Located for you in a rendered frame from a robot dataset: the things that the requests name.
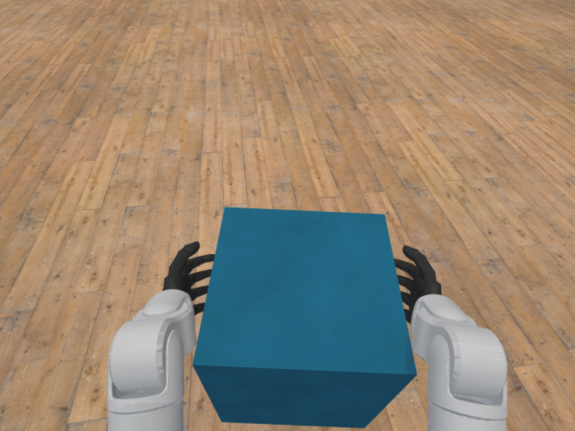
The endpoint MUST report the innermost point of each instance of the robot right forearm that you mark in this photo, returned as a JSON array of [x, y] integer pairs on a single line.
[[468, 368]]

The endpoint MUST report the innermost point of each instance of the carton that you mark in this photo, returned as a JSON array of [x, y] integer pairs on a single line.
[[303, 323]]

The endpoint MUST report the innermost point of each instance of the robot right hand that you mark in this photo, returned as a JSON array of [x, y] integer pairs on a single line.
[[424, 279]]

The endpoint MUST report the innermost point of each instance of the robot left forearm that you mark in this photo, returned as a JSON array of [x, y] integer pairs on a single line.
[[146, 365]]

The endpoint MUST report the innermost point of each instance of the robot left hand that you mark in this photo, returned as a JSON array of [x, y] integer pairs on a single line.
[[179, 276]]

